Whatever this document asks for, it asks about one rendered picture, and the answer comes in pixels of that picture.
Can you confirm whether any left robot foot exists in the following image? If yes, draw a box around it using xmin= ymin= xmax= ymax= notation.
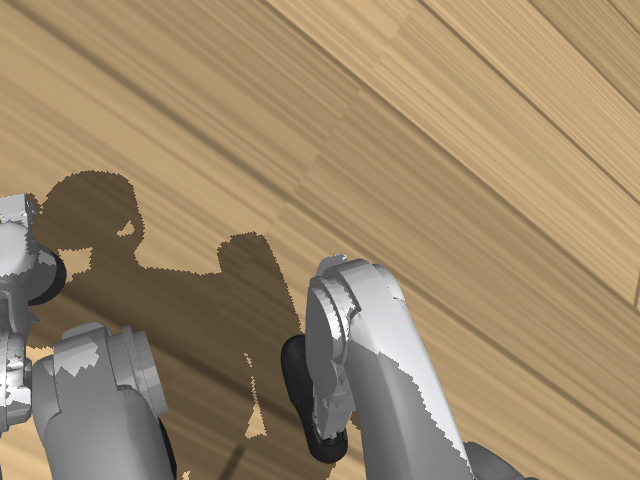
xmin=158 ymin=417 xmax=177 ymax=480

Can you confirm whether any right robot foot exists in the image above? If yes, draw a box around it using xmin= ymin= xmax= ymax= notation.
xmin=281 ymin=335 xmax=348 ymax=464

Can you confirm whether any tin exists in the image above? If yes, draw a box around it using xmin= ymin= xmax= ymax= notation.
xmin=23 ymin=242 xmax=67 ymax=306

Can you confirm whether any left robot arm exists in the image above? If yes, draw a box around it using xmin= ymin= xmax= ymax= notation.
xmin=0 ymin=284 xmax=32 ymax=480

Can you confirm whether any left robot hand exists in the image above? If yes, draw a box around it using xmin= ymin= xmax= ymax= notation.
xmin=0 ymin=193 xmax=40 ymax=327

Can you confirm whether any right robot hand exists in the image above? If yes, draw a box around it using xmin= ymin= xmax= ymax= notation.
xmin=463 ymin=441 xmax=525 ymax=480

